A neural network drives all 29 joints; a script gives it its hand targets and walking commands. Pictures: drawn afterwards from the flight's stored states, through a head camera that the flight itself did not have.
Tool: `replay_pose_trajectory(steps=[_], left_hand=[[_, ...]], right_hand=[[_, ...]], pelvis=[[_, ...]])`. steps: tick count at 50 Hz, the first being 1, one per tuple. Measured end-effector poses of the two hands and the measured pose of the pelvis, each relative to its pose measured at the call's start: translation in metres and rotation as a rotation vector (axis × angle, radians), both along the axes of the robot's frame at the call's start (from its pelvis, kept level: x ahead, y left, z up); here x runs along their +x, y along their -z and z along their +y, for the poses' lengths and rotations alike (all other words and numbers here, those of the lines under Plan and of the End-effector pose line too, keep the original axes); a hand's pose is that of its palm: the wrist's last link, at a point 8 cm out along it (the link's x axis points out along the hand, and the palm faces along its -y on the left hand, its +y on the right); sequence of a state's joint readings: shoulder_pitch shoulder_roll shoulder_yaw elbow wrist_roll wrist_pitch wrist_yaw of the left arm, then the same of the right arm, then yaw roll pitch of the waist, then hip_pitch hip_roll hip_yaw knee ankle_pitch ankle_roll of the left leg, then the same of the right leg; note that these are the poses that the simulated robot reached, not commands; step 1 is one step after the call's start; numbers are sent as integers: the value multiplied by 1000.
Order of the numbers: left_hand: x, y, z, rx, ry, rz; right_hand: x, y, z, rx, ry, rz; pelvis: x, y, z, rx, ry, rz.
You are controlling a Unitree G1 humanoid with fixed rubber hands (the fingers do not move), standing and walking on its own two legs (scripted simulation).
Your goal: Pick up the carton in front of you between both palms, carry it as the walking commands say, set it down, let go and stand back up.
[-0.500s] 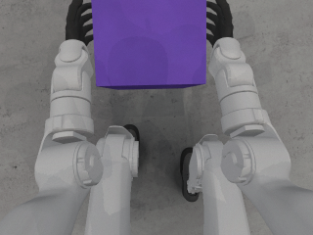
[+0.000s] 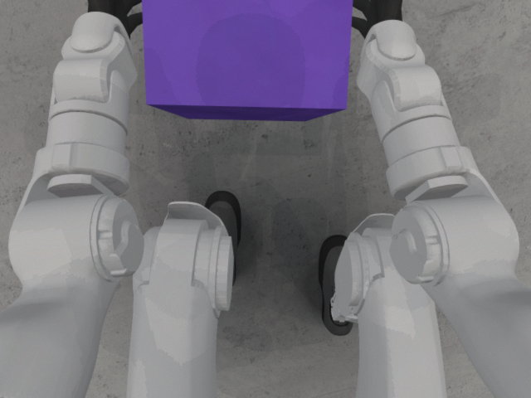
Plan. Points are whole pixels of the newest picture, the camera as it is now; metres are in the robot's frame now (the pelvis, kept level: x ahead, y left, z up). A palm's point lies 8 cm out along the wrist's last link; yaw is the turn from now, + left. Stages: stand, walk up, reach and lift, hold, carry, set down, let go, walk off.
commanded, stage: set down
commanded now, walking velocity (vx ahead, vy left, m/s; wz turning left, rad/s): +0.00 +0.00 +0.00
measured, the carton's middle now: (248, 40) +0.52 +0.11 -0.24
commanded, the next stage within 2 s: none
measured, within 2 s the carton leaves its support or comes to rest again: rests again in 0.22 s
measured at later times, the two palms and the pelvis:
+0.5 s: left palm (111, 29) +0.50 +0.27 -0.17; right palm (371, 32) +0.54 -0.04 -0.18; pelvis -0.01 +0.00 -0.01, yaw +0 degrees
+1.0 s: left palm (108, 49) +0.48 +0.29 -0.20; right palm (397, 38) +0.54 -0.08 -0.20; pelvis -0.01 +0.00 -0.01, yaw +0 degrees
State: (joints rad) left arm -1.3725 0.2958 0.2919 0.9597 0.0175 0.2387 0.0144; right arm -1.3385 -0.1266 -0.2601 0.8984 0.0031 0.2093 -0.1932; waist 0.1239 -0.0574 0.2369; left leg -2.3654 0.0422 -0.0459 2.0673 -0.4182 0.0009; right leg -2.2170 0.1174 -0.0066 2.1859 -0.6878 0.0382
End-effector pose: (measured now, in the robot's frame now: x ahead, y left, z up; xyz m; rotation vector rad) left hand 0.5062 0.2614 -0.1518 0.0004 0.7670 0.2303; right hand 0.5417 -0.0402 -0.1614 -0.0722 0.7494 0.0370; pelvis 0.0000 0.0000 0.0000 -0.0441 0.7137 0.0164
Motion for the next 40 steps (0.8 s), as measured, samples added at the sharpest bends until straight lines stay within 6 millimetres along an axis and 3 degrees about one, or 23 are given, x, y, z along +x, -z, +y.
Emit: replay_pose_trajectory(steps=[20,40], left_hand=[[-6,20,9,7,2,23],[-8,23,12,-16,15,11]], right_hand=[[-4,16,4,52,-57,1],[-3,19,1,60,-106,-26]], pelvis=[[-12,12,-2,18,21,-54],[-15,13,-1,23,11,-93]])
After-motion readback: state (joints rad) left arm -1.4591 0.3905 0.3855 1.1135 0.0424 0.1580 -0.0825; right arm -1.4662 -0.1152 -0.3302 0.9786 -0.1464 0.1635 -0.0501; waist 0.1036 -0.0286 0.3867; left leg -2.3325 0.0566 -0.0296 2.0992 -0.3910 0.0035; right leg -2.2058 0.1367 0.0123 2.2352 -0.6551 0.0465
